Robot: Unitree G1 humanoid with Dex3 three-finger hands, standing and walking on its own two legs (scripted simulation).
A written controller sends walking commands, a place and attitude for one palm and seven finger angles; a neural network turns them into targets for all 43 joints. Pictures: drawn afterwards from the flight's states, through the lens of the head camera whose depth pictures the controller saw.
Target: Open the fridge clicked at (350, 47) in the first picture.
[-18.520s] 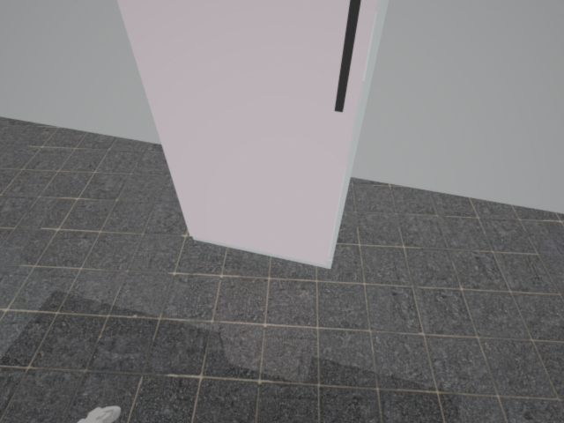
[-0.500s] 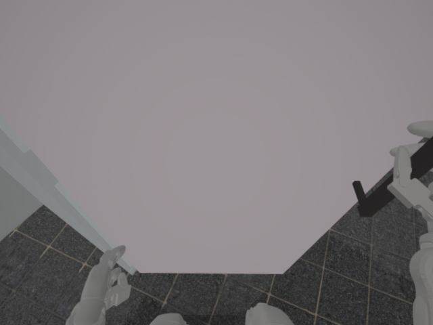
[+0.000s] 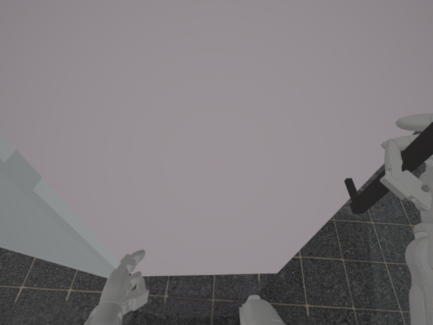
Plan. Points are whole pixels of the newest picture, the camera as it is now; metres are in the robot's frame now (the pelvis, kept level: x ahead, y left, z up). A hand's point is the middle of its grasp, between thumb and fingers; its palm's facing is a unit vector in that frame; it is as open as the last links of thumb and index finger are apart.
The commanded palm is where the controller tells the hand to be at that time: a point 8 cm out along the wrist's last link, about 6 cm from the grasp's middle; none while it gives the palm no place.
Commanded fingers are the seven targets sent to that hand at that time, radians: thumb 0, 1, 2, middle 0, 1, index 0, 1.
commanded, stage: stop walking and hold the door back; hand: right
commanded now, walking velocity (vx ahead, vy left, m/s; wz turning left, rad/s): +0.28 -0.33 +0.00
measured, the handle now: (416, 132) +0.33 -0.23 +0.23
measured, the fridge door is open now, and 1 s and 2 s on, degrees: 74 70 69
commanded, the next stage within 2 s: loosen the grip on the handle in 0.78 s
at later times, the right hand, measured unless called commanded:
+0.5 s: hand (388, 156) +0.32 -0.21 +0.20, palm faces +0.21 +0.96 -0.19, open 5.3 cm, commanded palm +0.29 -0.27 +0.18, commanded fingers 0.00 -0.90 -0.90 0.45 1.40 0.45 1.40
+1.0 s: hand (386, 140) +0.34 -0.22 +0.20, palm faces +0.21 +0.96 -0.18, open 6.0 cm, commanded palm +0.29 -0.27 +0.18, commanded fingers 0.00 -0.05 -0.49 0.45 1.40 0.45 1.40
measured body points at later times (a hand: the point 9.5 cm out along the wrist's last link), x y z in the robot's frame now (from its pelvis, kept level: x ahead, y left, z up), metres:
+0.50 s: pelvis -0.09 -0.02 +0.01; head -0.06 -0.03 +0.46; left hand +0.06 +0.21 -0.10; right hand +0.30 -0.26 +0.21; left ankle -0.05 +0.11 -0.68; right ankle -0.09 -0.13 -0.73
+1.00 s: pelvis -0.09 -0.01 +0.00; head -0.08 -0.03 +0.45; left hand +0.06 +0.25 -0.08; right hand +0.33 -0.27 +0.21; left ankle -0.05 +0.11 -0.73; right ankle -0.05 -0.14 -0.73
